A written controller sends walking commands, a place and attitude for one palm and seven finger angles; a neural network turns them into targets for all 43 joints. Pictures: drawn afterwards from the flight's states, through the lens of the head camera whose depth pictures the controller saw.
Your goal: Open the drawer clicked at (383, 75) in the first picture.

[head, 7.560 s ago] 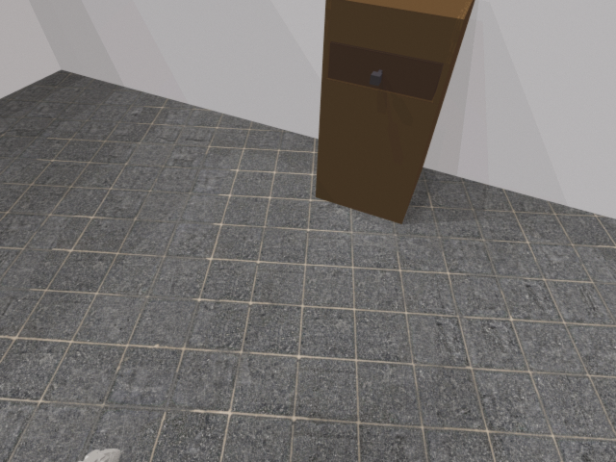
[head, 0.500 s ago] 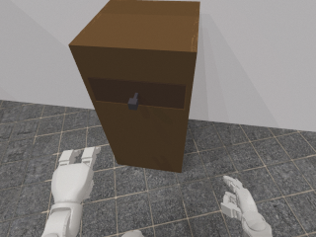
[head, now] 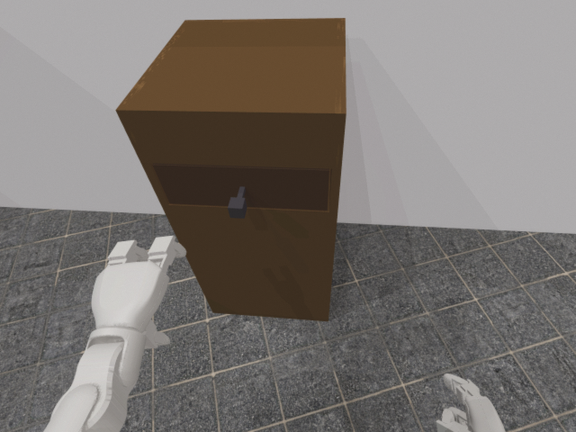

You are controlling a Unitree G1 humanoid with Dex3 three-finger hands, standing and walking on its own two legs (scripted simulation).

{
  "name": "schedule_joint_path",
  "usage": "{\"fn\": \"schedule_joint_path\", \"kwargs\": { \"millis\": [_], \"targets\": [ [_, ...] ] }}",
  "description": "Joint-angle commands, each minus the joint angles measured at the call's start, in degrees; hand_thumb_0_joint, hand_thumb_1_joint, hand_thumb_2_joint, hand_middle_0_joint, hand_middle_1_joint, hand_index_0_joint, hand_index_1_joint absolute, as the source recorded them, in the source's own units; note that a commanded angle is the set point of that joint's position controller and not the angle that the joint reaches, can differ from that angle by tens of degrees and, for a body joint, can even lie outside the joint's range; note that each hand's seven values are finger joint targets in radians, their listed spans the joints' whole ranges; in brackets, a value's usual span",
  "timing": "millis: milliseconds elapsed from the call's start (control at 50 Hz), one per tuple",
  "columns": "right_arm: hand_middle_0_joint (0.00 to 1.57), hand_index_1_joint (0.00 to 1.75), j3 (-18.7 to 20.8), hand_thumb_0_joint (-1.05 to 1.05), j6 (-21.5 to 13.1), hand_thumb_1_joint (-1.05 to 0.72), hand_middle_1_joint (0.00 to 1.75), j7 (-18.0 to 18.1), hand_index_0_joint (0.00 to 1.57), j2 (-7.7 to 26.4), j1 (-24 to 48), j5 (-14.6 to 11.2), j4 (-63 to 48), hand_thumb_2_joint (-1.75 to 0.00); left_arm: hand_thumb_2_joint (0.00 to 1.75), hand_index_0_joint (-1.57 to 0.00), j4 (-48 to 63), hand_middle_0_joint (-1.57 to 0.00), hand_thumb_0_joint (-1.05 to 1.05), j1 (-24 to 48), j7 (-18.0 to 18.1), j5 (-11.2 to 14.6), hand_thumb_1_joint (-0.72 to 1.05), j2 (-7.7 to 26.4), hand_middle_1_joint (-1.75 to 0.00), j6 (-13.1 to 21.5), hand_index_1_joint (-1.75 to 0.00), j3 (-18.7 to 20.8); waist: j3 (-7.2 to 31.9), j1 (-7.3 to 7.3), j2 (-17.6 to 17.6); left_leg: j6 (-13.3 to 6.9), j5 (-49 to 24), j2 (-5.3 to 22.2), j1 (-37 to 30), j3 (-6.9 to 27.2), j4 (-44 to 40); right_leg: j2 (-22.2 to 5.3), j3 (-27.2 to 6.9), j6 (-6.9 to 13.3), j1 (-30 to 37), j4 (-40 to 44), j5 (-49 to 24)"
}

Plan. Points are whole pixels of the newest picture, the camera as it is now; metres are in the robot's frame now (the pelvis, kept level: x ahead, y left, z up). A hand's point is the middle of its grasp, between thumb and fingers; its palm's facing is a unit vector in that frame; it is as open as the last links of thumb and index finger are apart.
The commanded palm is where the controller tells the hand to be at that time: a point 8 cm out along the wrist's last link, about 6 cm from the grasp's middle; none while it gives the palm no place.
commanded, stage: raise the hand with hooked fingers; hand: left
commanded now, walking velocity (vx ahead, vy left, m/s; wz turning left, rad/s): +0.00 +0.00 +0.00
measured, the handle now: (239, 201) +0.58 +0.18 -0.08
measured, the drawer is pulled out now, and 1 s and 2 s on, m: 0.00 0.00 0.00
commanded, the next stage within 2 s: move the hooked fingers above the handle in 0.78 s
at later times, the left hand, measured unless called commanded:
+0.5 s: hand (139, 250) +0.32 +0.24 +0.09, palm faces +0.01 -0.09 -1.00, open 13.9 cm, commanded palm +0.29 +0.24 +0.14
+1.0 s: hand (146, 253) +0.33 +0.24 +0.08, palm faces -0.01 -0.09 -1.00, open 13.9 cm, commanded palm +0.32 +0.24 +0.13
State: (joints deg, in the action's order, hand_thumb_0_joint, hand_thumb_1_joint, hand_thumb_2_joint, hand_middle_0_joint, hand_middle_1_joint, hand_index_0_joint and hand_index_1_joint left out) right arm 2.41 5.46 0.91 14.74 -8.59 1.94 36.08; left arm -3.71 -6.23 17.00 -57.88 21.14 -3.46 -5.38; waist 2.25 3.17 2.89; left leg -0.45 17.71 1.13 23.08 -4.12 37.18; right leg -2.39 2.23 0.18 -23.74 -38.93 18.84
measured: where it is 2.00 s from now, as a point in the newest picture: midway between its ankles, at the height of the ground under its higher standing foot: outside the picture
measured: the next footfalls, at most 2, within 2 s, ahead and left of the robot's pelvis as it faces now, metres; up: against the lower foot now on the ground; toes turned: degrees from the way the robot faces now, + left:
none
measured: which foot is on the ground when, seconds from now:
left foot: down 0.00-1.00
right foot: down 0.00-1.00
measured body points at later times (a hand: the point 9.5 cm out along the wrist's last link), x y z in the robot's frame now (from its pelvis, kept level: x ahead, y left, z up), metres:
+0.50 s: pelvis +0.02 +0.00 +0.02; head +0.04 -0.03 +0.46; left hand +0.31 +0.25 +0.14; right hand +0.22 -0.22 -0.10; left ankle +0.02 +0.12 -0.72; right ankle +0.01 -0.12 -0.72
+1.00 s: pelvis +0.02 +0.00 +0.01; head +0.05 -0.03 +0.46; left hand +0.32 +0.24 +0.13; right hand +0.21 -0.22 -0.10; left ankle +0.02 +0.12 -0.72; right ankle +0.01 -0.12 -0.72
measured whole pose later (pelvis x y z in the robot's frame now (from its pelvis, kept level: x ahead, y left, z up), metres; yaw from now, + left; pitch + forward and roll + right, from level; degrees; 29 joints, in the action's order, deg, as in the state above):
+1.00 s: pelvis +0.02 +0.00 +0.01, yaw +1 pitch +4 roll +0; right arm 0.9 6.9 1.4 13.9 -7.4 0.0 36.7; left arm -8.9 6.5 5.7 -54.3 25.9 0.3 -4.2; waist 0.9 4.2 3.8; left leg -0.5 14.9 0.6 17.6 -2.9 28.9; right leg -2.4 3.6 -0.1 -17.5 -30.1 16.2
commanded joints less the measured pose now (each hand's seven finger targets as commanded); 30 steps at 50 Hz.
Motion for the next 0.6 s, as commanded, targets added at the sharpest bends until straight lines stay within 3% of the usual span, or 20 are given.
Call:
{"fn": "schedule_joint_path", "kwargs": {
  "millis": [0,40,120,200,280,380,420,580],
  "targets": [
    [0.2,0.3,0.67,0.0,-2.9,-0.9,0.3,0.76,0.2,4.69,8.84,-0.68,-9.69,-0.9,0.33,-0.29,12.48,-0.29,0.0,12.98,-0.34,0.05,-0.43,9.87,-1.15,-0.19,-1.15,5.34,11.36,1.35,-1.76,-0.96,-11.23,-2.24,-8.0,2.66,-7.71,2.79,-0.94,2.17,6.58,8.03,-9.71],
    [0.2,0.3,0.27,0.0,-2.68,-0.9,0.3,0.87,0.2,4.54,9.08,-0.95,-9.56,-0.9,0.31,-0.3,10.74,-0.3,0.0,14.7,-1.7,0.09,-0.48,10.24,-1.18,-0.45,-1.18,5.43,8.78,1.33,-1.71,-0.81,-10.42,-2.3,-7.82,2.47,-8.91,2.9,-0.71,2.14,6.84,9.11,-8.71],
    [0.2,0.3,-0.08,0.0,-2.46,-0.9,0.3,1.25,0.2,4.57,9.16,-1.01,-9.46,-0.9,0.3,-0.3,11.49,-0.3,0.0,19.42,-3.87,0.56,-0.5,13.16,-1.2,0.34,-1.2,7.28,10.68,1.45,-1.59,-1.04,-12.24,-2.61,-9.92,2.3,-9.88,2.94,-1.19,2.03,9.91,10.73,-11.19],
    [0.2,0.3,-0.52,0.0,-2.35,-0.9,0.3,1.57,0.2,4.35,9.22,-1.21,-8.88,-0.9,0.3,-0.3,9.74,-0.3,0.0,22.63,-6.28,1.39,-0.5,13.37,-1.2,1.12,-1.2,6.62,9.87,1.12,-1.27,-1.08,-13.67,-2.85,-10.98,1.99,-10.61,2.84,-1.03,1.79,11.0,11.93,-13.5],
    [0.2,0.3,-0.53,0.0,-2.24,-0.9,0.3,1.65,0.2,4.62,8.95,-1.24,-8.47,-0.9,0.3,-0.3,10.17,-0.3,0.0,26.53,-8.18,2.12,-0.5,15.04,-1.2,2.3,-1.2,7.48,11.92,0.93,-0.88,-1.05,-16.02,-2.92,-12.47,1.94,-10.94,2.77,-0.94,1.66,12.81,12.49,-16.03],
    [0.2,0.3,-0.38,0.0,-2.04,-0.9,0.3,1.76,0.2,5.01,8.18,-1.5,-7.96,-0.9,0.3,-0.3,6.62,-0.3,0.0,26.24,-10.77,4.0,-0.5,15.98,-1.2,3.39,-1.2,8.51,10.85,1.14,-3.42,-1.26,-18.2,-3.12,-11.54,1.94,-11.38,2.67,-0.86,1.39,14.48,13.1,-19.53],
    [0.2,0.3,-0.11,0.0,-1.7,-0.9,0.3,1.29,0.2,5.36,7.98,-1.61,-8.15,-0.9,0.3,-0.3,6.69,-0.3,0.0,23.93,-11.78,4.47,-0.5,15.39,-1.2,3.75,-1.2,8.62,11.63,1.37,-2.36,-1.04,-20.02,-3.05,-11.67,1.89,-11.44,2.81,-0.68,1.55,15.13,12.9,-20.93],
    [0.2,0.3,0.63,0.0,-1.4,-0.9,0.3,0.7,0.2,5.71,6.85,-1.46,-8.46,-0.9,0.3,-0.3,10.92,-0.3,0.0,23.67,-9.8,4.32,-0.5,17.11,-1.2,6.81,-1.2,10.93,13.61,1.87,-1.74,-1.08,-20.76,-2.83,-11.73,2.26,-11.1,2.69,-0.44,1.58,14.16,11.95,-20.48]
  ]
}}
